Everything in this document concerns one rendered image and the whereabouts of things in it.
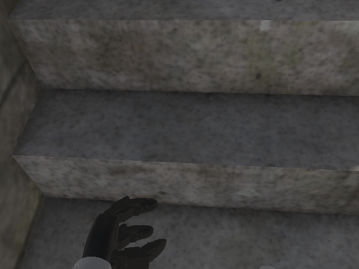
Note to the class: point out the robot left forearm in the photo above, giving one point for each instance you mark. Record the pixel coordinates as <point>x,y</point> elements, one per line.
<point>92,263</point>

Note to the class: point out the left robot hand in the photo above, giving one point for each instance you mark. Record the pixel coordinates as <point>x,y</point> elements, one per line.
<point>106,237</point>

